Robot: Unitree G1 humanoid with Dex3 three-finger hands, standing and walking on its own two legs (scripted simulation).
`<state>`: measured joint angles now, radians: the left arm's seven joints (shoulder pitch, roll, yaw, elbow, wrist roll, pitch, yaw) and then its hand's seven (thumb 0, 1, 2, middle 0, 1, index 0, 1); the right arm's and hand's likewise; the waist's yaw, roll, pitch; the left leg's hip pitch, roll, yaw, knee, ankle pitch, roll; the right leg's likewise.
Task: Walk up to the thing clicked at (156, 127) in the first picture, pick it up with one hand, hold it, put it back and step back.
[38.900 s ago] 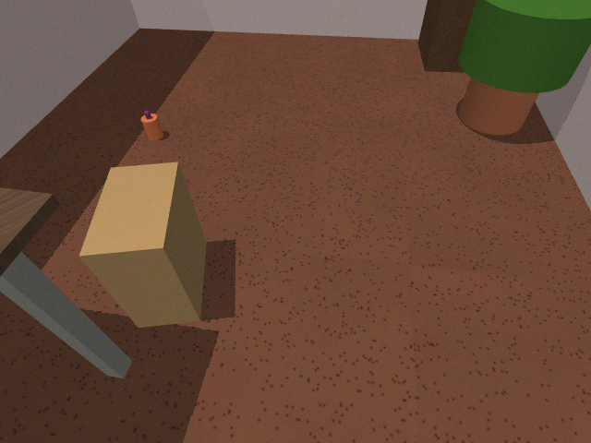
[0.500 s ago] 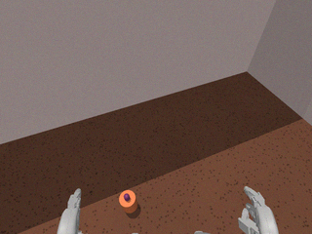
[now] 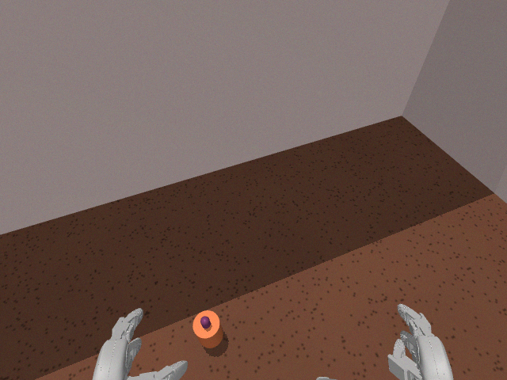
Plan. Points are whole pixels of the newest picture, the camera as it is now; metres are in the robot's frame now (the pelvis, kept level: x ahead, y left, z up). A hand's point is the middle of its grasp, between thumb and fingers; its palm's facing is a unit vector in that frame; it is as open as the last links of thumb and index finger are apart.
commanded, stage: stand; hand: left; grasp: from the side
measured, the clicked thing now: (207, 327) +0.40 +0.19 -0.64
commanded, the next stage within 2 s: none
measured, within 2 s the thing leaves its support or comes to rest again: neither
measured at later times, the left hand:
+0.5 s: hand out of the picture +0.06 +0.25 -0.11, palm faces -0.01 -0.94 -0.34, open 7.4 cm
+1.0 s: hand out of the picture +0.01 +0.25 -0.10, palm faces -0.02 -0.94 -0.35, open 7.4 cm
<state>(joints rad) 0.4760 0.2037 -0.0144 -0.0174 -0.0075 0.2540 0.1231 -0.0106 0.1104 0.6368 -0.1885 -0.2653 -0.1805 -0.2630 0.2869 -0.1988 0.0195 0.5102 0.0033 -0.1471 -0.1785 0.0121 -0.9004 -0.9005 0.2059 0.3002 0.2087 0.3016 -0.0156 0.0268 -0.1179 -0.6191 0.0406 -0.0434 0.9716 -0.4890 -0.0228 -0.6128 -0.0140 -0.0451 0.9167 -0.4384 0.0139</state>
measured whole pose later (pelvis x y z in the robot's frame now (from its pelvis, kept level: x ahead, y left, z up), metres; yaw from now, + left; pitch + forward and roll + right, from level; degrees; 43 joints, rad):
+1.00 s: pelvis -0.03 +0.00 +0.06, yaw -1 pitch -5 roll +0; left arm 0.18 0.32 0.00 1.14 0.02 -0.01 0.01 0.00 0.90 0.90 -0.21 -0.30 -0.20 -0.30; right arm 0.18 -0.33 -0.03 1.12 -0.03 0.00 0.00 0.00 -0.90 -0.90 0.20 0.30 0.21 0.30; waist 0.01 0.02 0.05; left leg -0.14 0.01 0.00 0.40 -0.18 -0.01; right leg -0.17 -0.04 -0.01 0.41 -0.16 0.02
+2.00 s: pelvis +0.01 +0.00 +0.06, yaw -2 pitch -3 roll +0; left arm 0.09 0.32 0.00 1.16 0.01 -0.01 0.00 0.00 0.91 0.90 -0.21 -0.30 -0.20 -0.30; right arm 0.11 -0.34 -0.01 1.15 -0.02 -0.01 0.00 0.00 -0.90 -0.90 0.20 0.30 0.21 0.30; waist 0.00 0.01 0.05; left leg -0.08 0.02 0.02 0.31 -0.19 -0.02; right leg -0.12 -0.03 0.00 0.33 -0.17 0.02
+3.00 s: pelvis -0.14 +0.02 +0.03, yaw -7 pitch -2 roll -1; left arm 0.12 0.36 0.07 0.89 0.02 0.04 0.01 0.00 0.91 0.90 -0.21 -0.30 -0.20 -0.30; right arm 0.10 -0.38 -0.05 0.87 -0.02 0.03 -0.01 0.00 -0.90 -0.90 0.21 0.30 0.21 0.30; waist -0.01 0.03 0.21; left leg -0.39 0.05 0.05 0.73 -0.30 0.01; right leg -0.25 0.05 0.06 0.67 -0.39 0.00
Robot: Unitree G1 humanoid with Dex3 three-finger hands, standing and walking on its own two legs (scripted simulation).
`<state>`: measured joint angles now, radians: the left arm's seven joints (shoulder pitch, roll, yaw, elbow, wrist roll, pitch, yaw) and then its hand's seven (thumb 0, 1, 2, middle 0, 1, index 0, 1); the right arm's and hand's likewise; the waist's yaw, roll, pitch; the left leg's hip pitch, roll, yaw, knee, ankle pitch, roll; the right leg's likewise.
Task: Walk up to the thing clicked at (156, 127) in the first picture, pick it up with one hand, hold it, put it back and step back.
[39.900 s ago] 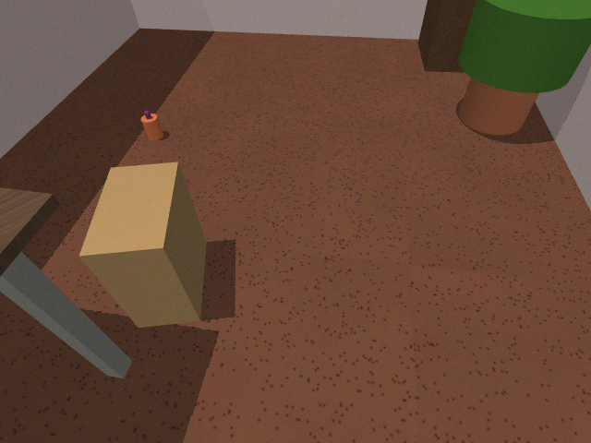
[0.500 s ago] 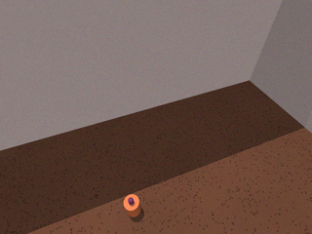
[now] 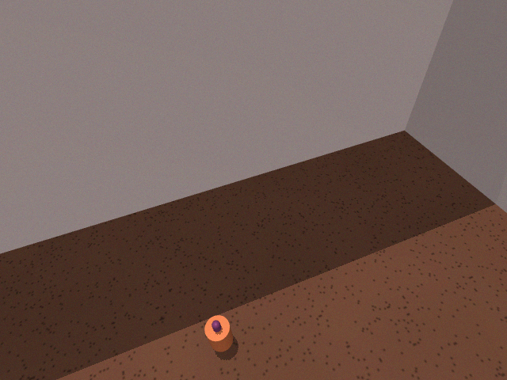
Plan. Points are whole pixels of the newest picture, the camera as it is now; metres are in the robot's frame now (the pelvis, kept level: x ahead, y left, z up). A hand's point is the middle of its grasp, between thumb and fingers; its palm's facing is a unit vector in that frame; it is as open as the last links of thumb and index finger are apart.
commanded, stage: stand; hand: left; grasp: from the side
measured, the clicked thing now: (218, 331) +0.43 +0.20 -0.69
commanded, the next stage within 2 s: step back in 1.20 s
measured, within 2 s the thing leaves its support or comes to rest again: neither
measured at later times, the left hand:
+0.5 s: hand out of the picture +0.09 +0.24 -0.15, palm faces -0.03 -0.94 -0.33, open 7.4 cm
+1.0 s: hand out of the picture +0.12 +0.24 -0.15, palm faces -0.03 -0.94 -0.33, open 7.4 cm
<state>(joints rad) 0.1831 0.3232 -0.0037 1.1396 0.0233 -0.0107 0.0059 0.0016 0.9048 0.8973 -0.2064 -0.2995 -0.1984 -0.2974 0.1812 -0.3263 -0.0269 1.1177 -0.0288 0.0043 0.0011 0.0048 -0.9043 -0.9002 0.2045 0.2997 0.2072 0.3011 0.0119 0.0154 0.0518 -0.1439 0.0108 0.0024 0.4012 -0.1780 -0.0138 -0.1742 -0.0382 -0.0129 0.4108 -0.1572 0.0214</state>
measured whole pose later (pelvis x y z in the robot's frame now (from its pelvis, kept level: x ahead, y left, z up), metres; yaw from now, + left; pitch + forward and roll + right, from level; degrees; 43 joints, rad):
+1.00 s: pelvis +0.04 +0.00 +0.01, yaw -1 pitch -3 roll +0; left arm 0.09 0.32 0.00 1.16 0.01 -0.01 0.00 0.00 0.91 0.90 -0.21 -0.30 -0.20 -0.30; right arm 0.11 -0.34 -0.01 1.15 -0.02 -0.01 0.00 0.00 -0.90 -0.90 0.20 0.30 0.21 0.30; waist 0.00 0.01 0.05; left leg -0.08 0.02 0.02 0.31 -0.19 -0.02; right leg -0.12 -0.03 0.00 0.33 -0.17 0.02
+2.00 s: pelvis -0.11 +0.02 -0.03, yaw -6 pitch -2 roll -1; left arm 0.12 0.36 0.07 0.89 0.02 0.04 0.01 0.00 0.91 0.90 -0.21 -0.30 -0.20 -0.30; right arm 0.10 -0.38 -0.05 0.87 -0.02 0.03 -0.01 0.00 -0.90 -0.90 0.21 0.30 0.21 0.30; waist -0.01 0.03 0.21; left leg -0.39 0.05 0.05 0.73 -0.30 0.01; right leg -0.25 0.05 0.06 0.67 -0.39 0.00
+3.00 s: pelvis -0.40 -0.01 -0.01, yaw -5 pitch -1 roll +3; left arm 0.20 0.35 0.07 0.84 0.05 0.05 0.00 0.00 0.90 0.90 -0.21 -0.30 -0.20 -0.30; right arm 0.21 -0.42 -0.06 0.87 -0.01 0.05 -0.02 0.00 -0.90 -0.90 0.21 0.30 0.21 0.30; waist 0.02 0.02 0.12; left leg -0.46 -0.12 -0.15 1.13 -0.44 -0.02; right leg -0.32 -0.03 0.04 0.61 -0.27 -0.01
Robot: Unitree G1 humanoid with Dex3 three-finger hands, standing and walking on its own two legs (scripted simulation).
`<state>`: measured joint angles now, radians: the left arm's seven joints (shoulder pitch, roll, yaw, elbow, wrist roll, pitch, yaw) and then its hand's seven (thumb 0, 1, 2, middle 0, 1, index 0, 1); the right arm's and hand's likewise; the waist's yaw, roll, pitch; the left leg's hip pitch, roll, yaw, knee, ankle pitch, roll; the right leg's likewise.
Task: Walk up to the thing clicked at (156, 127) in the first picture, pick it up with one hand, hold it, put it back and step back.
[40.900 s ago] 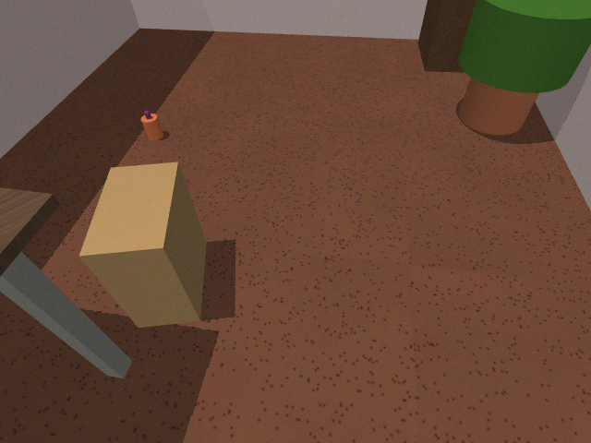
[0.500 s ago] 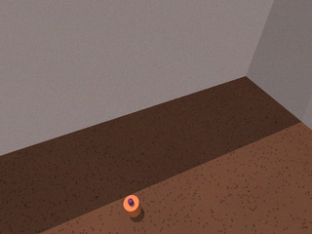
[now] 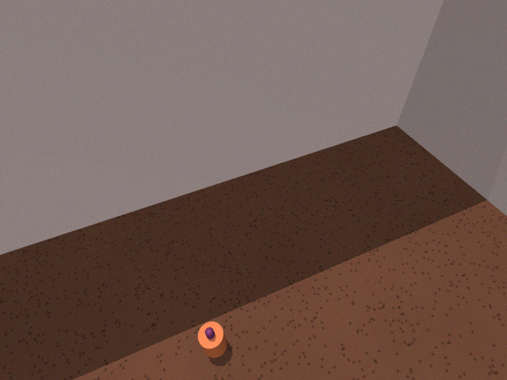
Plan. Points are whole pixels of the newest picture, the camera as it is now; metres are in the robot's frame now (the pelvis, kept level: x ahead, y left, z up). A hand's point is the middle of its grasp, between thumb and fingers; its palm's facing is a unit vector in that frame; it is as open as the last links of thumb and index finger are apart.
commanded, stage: stand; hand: left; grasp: from the side
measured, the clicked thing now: (212, 338) +0.38 +0.21 -0.70
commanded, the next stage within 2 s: step back in 0.20 s
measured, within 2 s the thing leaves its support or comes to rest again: neither
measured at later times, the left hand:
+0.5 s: hand out of the picture +0.06 +0.28 -0.17, palm faces -0.05 -0.92 -0.39, open 7.4 cm
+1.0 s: hand out of the picture -0.02 +0.27 -0.18, palm faces -0.11 -0.91 -0.39, open 7.4 cm
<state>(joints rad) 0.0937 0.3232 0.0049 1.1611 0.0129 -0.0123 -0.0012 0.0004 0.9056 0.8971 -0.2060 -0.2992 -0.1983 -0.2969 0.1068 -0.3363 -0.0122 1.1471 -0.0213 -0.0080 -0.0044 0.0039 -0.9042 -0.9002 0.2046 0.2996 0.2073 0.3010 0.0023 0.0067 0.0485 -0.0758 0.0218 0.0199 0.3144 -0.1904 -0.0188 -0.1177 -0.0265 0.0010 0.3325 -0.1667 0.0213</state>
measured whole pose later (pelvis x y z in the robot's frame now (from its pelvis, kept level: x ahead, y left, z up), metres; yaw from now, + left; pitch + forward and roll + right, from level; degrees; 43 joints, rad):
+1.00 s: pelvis -0.15 +0.02 -0.03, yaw -5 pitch -2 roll -1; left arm 0.12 0.36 0.07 0.89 0.02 0.04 0.01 0.00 0.91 0.90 -0.21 -0.30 -0.20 -0.30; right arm 0.10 -0.38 -0.05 0.87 -0.02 0.03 -0.01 0.00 -0.90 -0.90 0.21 0.30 0.21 0.30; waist -0.01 0.03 0.21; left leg -0.39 0.05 0.05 0.73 -0.30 0.01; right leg -0.25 0.05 0.06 0.67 -0.39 0.00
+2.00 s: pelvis -0.44 -0.01 -0.02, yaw -4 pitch -1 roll +3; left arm 0.20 0.35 0.07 0.84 0.05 0.05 0.00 0.00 0.90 0.90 -0.21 -0.30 -0.20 -0.30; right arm 0.21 -0.42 -0.06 0.87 -0.01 0.05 -0.02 0.00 -0.90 -0.90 0.21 0.30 0.21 0.30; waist 0.02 0.02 0.12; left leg -0.46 -0.12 -0.15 1.13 -0.44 -0.02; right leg -0.32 -0.03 0.04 0.61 -0.27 -0.01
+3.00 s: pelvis -0.64 -0.01 -0.01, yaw -1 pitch -3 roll +1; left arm 0.21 0.41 0.06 0.97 0.02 0.00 -0.03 0.00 0.91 0.90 -0.21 -0.30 -0.20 -0.30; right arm 0.25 -0.34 -0.06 0.98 -0.05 -0.02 0.02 0.01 -0.90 -0.90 0.21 0.30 0.21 0.30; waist 0.00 -0.04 0.06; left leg -0.20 -0.01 -0.04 0.52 -0.28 0.00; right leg -0.34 -0.03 0.01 0.79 -0.47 -0.03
